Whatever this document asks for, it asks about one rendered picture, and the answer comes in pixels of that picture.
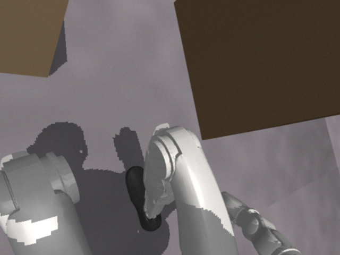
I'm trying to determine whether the right robot foot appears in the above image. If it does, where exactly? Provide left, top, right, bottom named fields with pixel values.
left=125, top=166, right=162, bottom=232

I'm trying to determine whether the right robot hand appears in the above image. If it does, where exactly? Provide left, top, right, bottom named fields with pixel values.
left=221, top=192, right=249, bottom=228

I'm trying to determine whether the right robot arm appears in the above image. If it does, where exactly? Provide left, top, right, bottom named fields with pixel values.
left=236, top=208, right=302, bottom=255

